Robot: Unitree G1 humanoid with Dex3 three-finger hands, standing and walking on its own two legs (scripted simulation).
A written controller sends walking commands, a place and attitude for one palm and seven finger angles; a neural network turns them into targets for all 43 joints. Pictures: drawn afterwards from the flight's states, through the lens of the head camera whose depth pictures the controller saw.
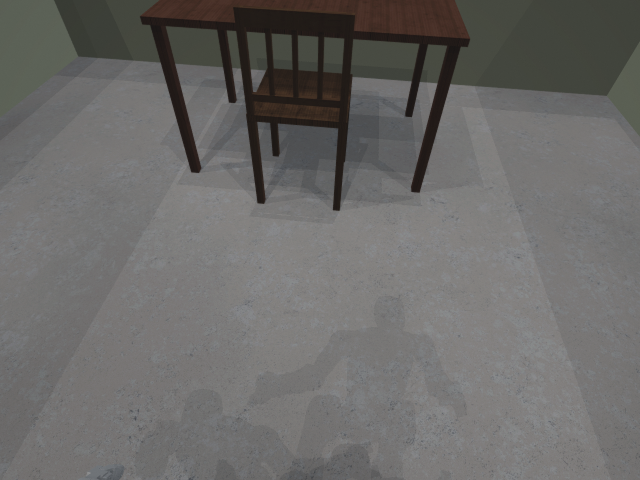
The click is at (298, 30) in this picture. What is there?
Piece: chair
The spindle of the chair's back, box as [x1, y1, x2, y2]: [291, 30, 298, 97]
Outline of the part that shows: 291,30 293,96 297,97 297,31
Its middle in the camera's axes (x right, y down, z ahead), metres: -0.09 -0.60 +1.33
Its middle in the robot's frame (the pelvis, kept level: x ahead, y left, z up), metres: +1.39 +0.16 -0.11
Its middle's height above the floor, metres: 0.66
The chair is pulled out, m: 0.00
